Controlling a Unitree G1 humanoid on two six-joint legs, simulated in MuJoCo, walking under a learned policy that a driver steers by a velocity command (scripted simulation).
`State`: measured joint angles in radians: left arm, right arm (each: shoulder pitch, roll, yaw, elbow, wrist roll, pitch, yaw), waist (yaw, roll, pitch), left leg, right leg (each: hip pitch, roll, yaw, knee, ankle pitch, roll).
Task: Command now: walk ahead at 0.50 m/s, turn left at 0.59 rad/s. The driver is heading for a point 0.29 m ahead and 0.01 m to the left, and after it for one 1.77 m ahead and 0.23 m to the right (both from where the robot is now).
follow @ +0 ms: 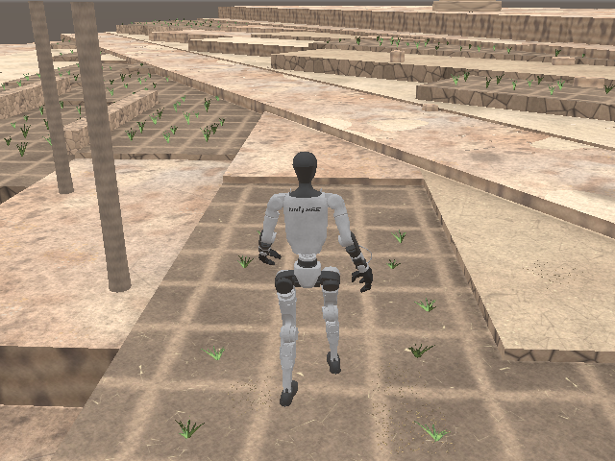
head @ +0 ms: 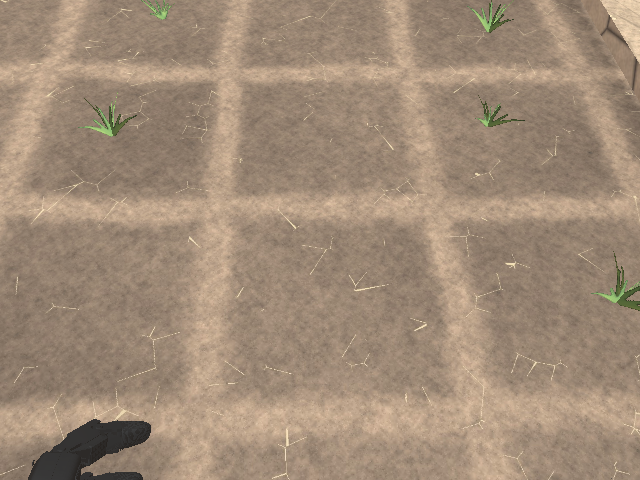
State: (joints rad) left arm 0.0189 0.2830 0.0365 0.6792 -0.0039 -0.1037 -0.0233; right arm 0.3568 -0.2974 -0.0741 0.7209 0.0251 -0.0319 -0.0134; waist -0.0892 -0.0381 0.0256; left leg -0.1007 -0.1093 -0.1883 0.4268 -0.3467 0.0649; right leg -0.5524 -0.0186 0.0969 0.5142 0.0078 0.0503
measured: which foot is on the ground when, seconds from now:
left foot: down 0.00-0.06, up 0.08-0.46, down 0.48-0.84, up 0.86-1.00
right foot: up 0.00-0.04, down 0.06-0.48, up 0.50-0.82, down 0.84-1.00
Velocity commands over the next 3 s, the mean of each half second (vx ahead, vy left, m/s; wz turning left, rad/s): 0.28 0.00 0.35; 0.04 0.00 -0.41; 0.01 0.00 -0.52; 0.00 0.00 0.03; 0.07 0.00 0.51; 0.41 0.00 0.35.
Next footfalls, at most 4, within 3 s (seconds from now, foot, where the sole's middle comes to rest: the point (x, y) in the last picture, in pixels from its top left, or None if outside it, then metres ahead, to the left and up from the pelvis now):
0.06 right None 0.20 -0.14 -0.77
0.48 left None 0.29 0.13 -0.77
0.84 right None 0.26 -0.13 -0.77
1.34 left None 0.32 0.08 -0.77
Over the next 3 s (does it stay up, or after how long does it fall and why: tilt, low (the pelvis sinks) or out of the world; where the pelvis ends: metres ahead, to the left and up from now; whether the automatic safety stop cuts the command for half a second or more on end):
stays up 0.44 -0.03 0.01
